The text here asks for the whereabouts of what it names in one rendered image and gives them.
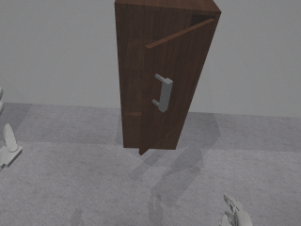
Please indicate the handle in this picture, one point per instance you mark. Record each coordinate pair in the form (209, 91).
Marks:
(165, 93)

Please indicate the cupboard door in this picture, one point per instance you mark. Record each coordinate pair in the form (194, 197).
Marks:
(177, 57)

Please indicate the left robot hand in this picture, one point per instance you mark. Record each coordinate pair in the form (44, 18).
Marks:
(12, 150)

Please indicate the right robot hand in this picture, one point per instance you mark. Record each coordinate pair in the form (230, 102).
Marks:
(240, 217)

